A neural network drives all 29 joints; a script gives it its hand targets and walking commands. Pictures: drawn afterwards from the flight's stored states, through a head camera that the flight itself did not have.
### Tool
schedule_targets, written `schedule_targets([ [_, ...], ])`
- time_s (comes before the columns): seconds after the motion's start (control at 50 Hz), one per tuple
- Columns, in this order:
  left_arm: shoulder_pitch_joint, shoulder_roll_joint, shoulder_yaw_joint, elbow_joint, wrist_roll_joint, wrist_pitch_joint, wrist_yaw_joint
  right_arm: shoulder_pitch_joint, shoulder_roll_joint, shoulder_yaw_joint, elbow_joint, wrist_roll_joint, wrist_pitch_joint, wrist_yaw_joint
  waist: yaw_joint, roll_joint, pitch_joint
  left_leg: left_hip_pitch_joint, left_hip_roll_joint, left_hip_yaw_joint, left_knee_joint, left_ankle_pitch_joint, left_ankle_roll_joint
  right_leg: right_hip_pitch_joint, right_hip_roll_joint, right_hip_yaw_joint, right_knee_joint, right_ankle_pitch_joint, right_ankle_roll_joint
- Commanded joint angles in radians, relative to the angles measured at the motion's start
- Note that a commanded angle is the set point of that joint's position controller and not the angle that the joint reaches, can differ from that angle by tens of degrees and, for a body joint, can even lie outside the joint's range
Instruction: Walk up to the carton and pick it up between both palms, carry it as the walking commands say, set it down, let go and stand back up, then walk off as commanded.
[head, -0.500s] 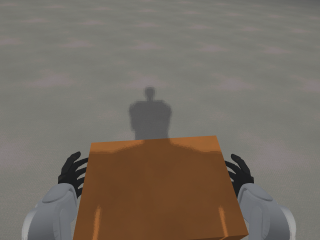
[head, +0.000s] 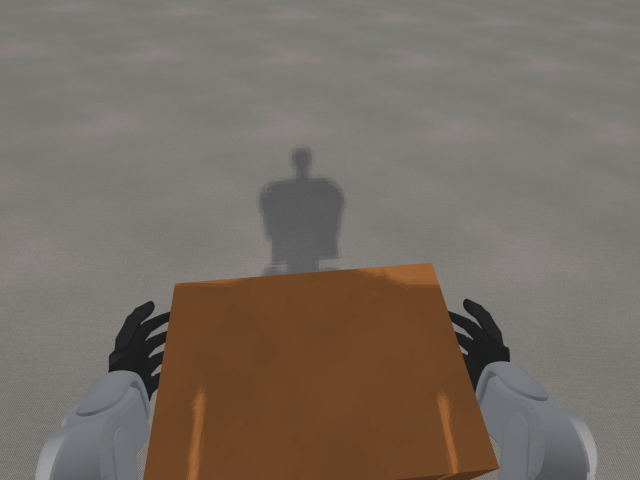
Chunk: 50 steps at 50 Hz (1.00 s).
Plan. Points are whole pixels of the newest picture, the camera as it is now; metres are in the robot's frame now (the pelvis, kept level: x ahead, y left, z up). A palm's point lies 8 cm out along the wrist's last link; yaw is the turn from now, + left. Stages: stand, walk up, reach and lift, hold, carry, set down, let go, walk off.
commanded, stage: carry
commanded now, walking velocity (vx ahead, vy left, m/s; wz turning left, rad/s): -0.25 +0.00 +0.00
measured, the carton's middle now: (315, 398) +0.23 +0.00 +0.01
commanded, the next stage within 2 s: none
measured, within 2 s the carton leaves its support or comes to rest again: neither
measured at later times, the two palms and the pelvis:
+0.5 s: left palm out of the picture +0.01 +0.17 +0.08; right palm out of the picture +0.00 -0.20 +0.09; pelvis -0.21 -0.02 +0.00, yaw +0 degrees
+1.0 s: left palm out of the picture -0.15 +0.08 +0.08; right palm out of the picture -0.15 -0.29 +0.09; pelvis -0.37 -0.11 +0.00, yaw +0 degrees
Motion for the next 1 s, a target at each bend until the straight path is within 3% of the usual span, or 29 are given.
schedule_targets([
  [0.0,-0.507,-0.773,-0.888,-0.259,-0.334,-0.032,-0.076,-0.465,0.752,0.848,-0.249,0.288,-0.043,0.111,0.009,0.275,-0.195,-0.155,0.349,-0.23,-0.177,0.185,0.171,0.184,-0.002,0.052,0.355,-0.252,0.067],
  [0.04,-0.472,-0.758,-0.873,-0.223,-0.333,-0.031,-0.08,-0.451,0.716,0.852,-0.258,0.275,-0.04,0.104,0.022,0.275,-0.18,-0.179,0.339,-0.185,-0.089,0.444,0.176,0.191,-0.003,0.077,0.433,-0.252,0.049],
  [0.1,-0.451,-0.714,-0.867,-0.204,-0.336,-0.016,-0.078,-0.418,0.649,0.831,-0.259,0.245,-0.031,0.089,0.035,0.207,-0.162,-0.089,0.233,-0.107,0.089,0.59,0.081,0.222,-0.052,0.075,0.085,-0.005,0.038],
  [0.12,-0.428,-0.693,-0.86,-0.186,-0.331,-0.01,-0.078,-0.394,0.633,0.818,-0.246,0.232,-0.026,0.084,0.027,0.128,-0.192,-0.136,0.187,-0.087,0.169,0.446,0.051,0.315,-0.132,0.152,0.025,0.234,0.028],
  [0.14,-0.393,-0.676,-0.856,-0.161,-0.333,-0.007,-0.082,-0.361,0.631,0.818,-0.246,0.218,-0.023,0.077,0.029,-0.077,-0.253,-0.249,0.105,-0.062,0.242,0.136,0.013,0.426,-0.282,0.328,-0.02,0.432,-0.035],
  [0.16,-0.37,-0.691,-0.848,-0.148,-0.334,-0.006,-0.082,-0.385,0.627,0.837,-0.265,0.226,-0.018,0.08,0.037,-0.236,-0.305,-0.236,0.044,-0.012,0.433,-0.255,-0.011,0.382,-0.378,0.463,-0.125,0.369,-0.127],
  [0.2,-0.378,-0.72,-0.835,-0.176,-0.322,-0.005,-0.079,-0.459,0.67,0.868,-0.274,0.265,-0.017,0.092,0.039,-0.101,-0.3,-0.177,0.034,-0.074,0.604,-0.233,0.007,0.216,-0.35,0.444,-0.254,-0.117,-0.163],
  [0.22,-0.402,-0.734,-0.838,-0.186,-0.317,-0.007,-0.079,-0.476,0.688,0.872,-0.268,0.273,-0.019,0.1,0.031,-0.084,-0.277,-0.161,0.044,-0.073,0.57,-0.183,0.017,0.165,-0.323,0.391,-0.284,-0.28,-0.145],
  [0.32,-0.444,-0.718,-0.833,-0.195,-0.28,-0.004,-0.068,-0.452,0.694,0.844,-0.221,0.277,-0.013,0.109,0.005,-0.199,-0.278,0.099,-0.044,0.114,0.045,-0.158,0.06,0.154,-0.201,0.189,-0.414,-0.417,0.066],
  [0.34,-0.44,-0.716,-0.841,-0.196,-0.278,-0.002,-0.066,-0.439,0.699,0.834,-0.213,0.275,-0.014,0.109,0.001,-0.158,-0.274,0.174,-0.043,0.135,-0.092,-0.157,0.074,0.133,-0.138,0.12,-0.373,-0.42,0.122],
  [0.36,-0.439,-0.715,-0.863,-0.199,-0.286,0.0,-0.065,-0.424,0.695,0.813,-0.195,0.26,-0.019,0.107,-0.018,0.128,-0.269,0.108,0.052,0.017,-0.212,-0.295,0.142,0.09,0.007,-0.051,-0.034,-0.426,0.212],
  [0.38,-0.452,-0.734,-0.902,-0.209,-0.298,-0.005,-0.07,-0.431,0.704,0.791,-0.169,0.243,-0.028,0.11,-0.008,0.581,-0.243,-0.241,0.414,-0.482,-0.401,-0.513,0.245,0.17,0.071,-0.005,0.61,-0.368,0.155],
  [0.4,-0.539,-0.77,-0.923,-0.274,-0.32,-0.02,-0.074,-0.46,0.716,0.794,-0.203,0.262,-0.033,0.12,0.026,0.54,-0.123,-0.447,0.545,-0.449,-0.478,-0.506,0.234,0.136,0.017,0.117,0.844,-0.288,0.11],
  [0.44,-0.52,-0.756,-0.88,-0.24,-0.313,-0.017,-0.075,-0.5,0.7,0.832,-0.237,0.289,-0.02,0.13,0.048,0.244,-0.115,-0.333,0.411,-0.247,-0.372,-0.229,0.102,0.105,0.03,0.142,0.833,-0.256,0.053],
  [0.46,-0.484,-0.752,-0.875,-0.197,-0.31,-0.008,-0.075,-0.468,0.682,0.819,-0.23,0.27,-0.016,0.126,0.039,0.198,-0.144,-0.237,0.346,-0.162,-0.291,-0.083,0.07,0.108,0.024,0.133,0.752,-0.235,0.046],
  [0.5,-0.463,-0.748,-0.886,-0.186,-0.323,0.0,-0.075,-0.429,0.657,0.796,-0.23,0.242,-0.013,0.114,0.029,0.224,-0.172,-0.097,0.31,-0.153,-0.244,-0.035,0.056,0.12,0.046,0.059,0.512,-0.285,0.054],
  [0.56,-0.488,-0.737,-0.907,-0.187,-0.34,0.019,-0.066,-0.393,0.629,0.77,-0.219,0.215,-0.004,0.101,0.022,0.372,-0.224,-0.023,0.35,-0.243,-0.292,-0.16,0.068,0.219,0.068,0.036,0.219,-0.392,0.04],
  [0.62,-0.469,-0.727,-0.878,-0.136,-0.345,0.038,-0.067,-0.379,0.612,0.758,-0.191,0.193,0.012,0.089,0.035,0.333,-0.223,-0.035,0.276,-0.157,-0.239,-0.086,-0.029,0.396,0.07,0.002,-0.195,-0.416,0.013],
  [0.64,-0.47,-0.725,-0.862,-0.124,-0.349,0.039,-0.07,-0.398,0.61,0.758,-0.195,0.192,0.013,0.087,0.035,0.196,-0.22,-0.054,0.23,-0.093,-0.103,0.004,-0.054,0.429,0.002,0.073,-0.314,-0.457,0.013],
  [0.66,-0.468,-0.741,-0.852,-0.116,-0.35,0.024,-0.078,-0.472,0.635,0.801,-0.283,0.211,0.008,0.097,0.047,-0.147,-0.16,-0.181,0.104,0.089,0.063,0.049,-0.135,0.332,-0.191,0.293,-0.317,-0.541,-0.055],
  [0.68,-0.489,-0.782,-0.852,-0.108,-0.351,0.019,-0.079,-0.529,0.651,0.818,-0.297,0.232,0.012,0.11,0.037,-0.231,-0.073,-0.144,0.119,0.051,0.304,-0.044,-0.092,0.077,-0.267,0.338,-0.327,-0.564,-0.126],
  [0.74,-0.498,-0.774,-0.824,-0.14,-0.323,0.014,-0.074,-0.552,0.709,0.851,-0.242,0.275,0.014,0.128,0.037,-0.059,-0.02,-0.23,0.087,-0.015,0.639,-0.129,-0.044,0.053,-0.221,0.221,-0.281,-0.344,-0.176],
  [0.8,-0.499,-0.739,-0.818,-0.181,-0.297,0.007,-0.058,-0.531,0.715,0.876,-0.222,0.302,0.011,0.133,0.028,-0.07,-0.091,-0.272,0.086,0.016,0.416,-0.131,-0.004,0.301,-0.163,0.17,-0.13,0.072,-0.157],
  [0.86,-0.423,-0.717,-0.799,-0.154,-0.273,0.018,-0.049,-0.495,0.688,0.868,-0.22,0.302,0.016,0.126,0.03,-0.089,-0.191,-0.141,0.045,0.062,0.111,-0.063,0.012,0.411,-0.151,0.183,-0.051,0.221,-0.163],
  [0.9,-0.415,-0.704,-0.815,-0.145,-0.281,0.025,-0.042,-0.476,0.671,0.831,-0.205,0.287,0.017,0.12,0.017,0.018,-0.275,0.129,0.16,-0.021,-0.131,0.138,0.016,0.281,-0.113,0.139,0.059,0.169,-0.085],
  [0.92,-0.422,-0.7,-0.818,-0.144,-0.284,0.031,-0.038,-0.459,0.641,0.801,-0.185,0.272,0.016,0.119,0.012,0.248,-0.299,0.31,0.386,-0.277,-0.156,0.419,0.071,0.047,-0.039,0.094,0.209,-0.09,-0.02],
  [0.94,-0.462,-0.733,-0.863,-0.175,-0.306,0.034,-0.046,-0.4,0.653,0.785,-0.153,0.252,0.007,0.122,0.001,0.488,-0.262,0.239,0.554,-0.453,-0.144,0.622,0.209,-0.069,0.024,0.072,0.361,-0.398,0.034],
  [0.96,-0.526,-0.758,-0.89,-0.184,-0.325,0.027,-0.051,-0.388,0.679,0.765,-0.159,0.245,0.001,0.123,-0.009,0.408,-0.234,0.164,0.553,-0.424,-0.138,0.626,0.256,-0.054,-0.002,0.149,0.541,-0.399,0.032],
  [0.98,-0.534,-0.776,-0.893,-0.177,-0.33,0.024,-0.057,-0.383,0.694,0.758,-0.166,0.237,-0.001,0.122,-0.005,0.314,-0.211,0.092,0.52,-0.373,-0.142,0.523,0.239,-0.041,-0.01,0.184,0.618,-0.374,0.031],
])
